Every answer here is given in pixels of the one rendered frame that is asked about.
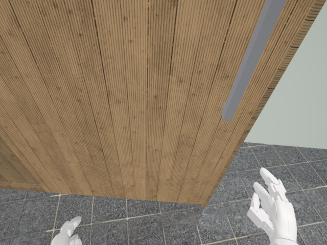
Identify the handle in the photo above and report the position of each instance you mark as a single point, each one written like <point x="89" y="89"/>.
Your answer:
<point x="262" y="32"/>

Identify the robot left hand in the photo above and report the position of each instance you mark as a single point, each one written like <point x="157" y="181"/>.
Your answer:
<point x="63" y="238"/>

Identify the wardrobe door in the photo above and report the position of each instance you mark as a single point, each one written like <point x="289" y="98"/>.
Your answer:
<point x="11" y="168"/>
<point x="123" y="98"/>

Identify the robot right hand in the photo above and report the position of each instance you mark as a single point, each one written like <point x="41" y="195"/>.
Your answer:
<point x="275" y="208"/>

